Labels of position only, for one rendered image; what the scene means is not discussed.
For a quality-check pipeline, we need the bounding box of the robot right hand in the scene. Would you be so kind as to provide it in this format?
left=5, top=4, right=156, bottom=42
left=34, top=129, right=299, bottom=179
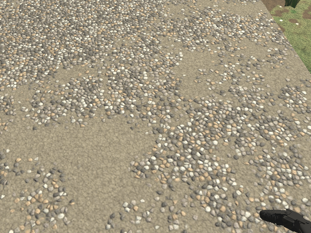
left=259, top=209, right=311, bottom=233

